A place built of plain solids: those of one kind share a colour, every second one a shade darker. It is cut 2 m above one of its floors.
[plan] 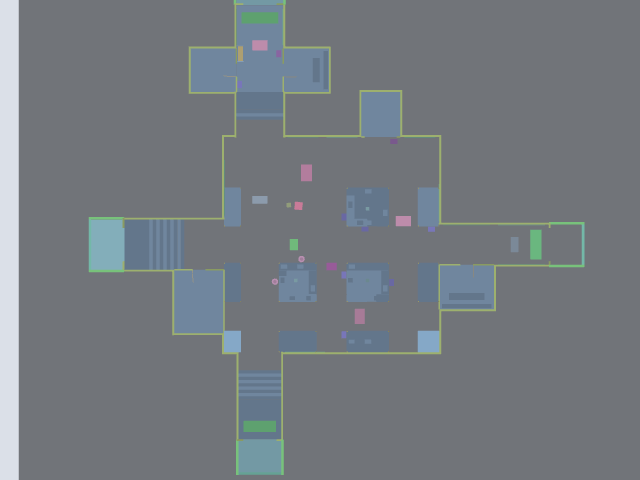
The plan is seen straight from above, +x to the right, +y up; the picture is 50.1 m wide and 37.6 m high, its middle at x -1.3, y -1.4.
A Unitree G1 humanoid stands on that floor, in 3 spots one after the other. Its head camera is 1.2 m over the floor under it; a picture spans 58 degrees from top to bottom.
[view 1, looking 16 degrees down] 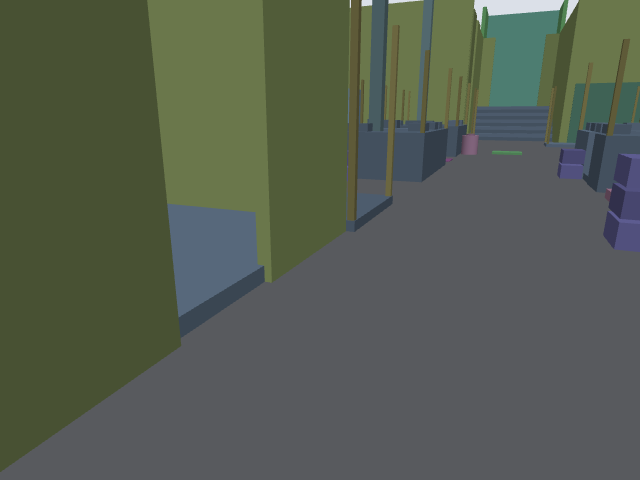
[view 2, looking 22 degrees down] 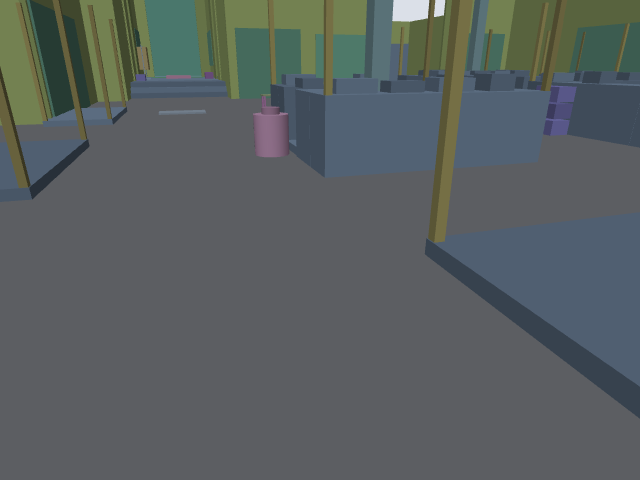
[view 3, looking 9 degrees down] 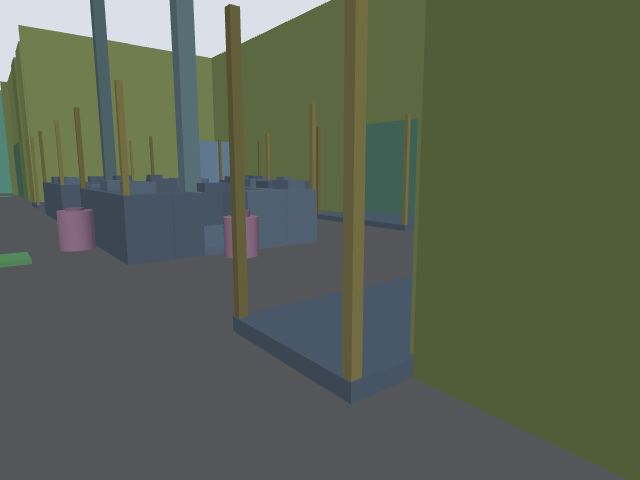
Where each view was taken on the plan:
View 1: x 12.33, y -1.76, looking -157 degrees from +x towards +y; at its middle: wall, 4.03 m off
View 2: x -6.01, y -10.90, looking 73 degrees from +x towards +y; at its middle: ground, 3.20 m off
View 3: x -10.38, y -1.76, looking -38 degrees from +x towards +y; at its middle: ground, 7.67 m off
